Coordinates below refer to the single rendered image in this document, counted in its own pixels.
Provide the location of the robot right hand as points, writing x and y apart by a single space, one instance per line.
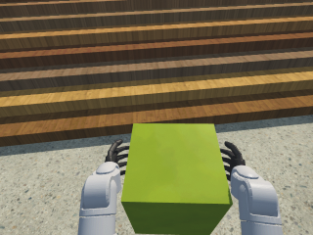
235 155

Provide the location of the right robot forearm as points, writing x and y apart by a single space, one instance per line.
259 209

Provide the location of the robot left hand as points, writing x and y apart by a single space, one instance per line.
113 154

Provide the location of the left robot forearm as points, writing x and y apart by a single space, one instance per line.
98 201

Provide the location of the carton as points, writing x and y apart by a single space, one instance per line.
175 181

